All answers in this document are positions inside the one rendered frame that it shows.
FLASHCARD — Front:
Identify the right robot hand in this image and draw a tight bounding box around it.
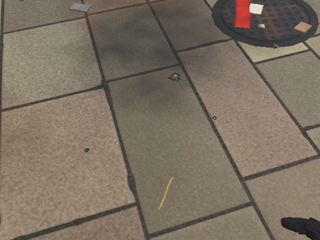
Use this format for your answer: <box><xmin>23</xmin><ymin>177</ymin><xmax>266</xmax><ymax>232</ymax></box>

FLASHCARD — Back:
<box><xmin>281</xmin><ymin>217</ymin><xmax>320</xmax><ymax>240</ymax></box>

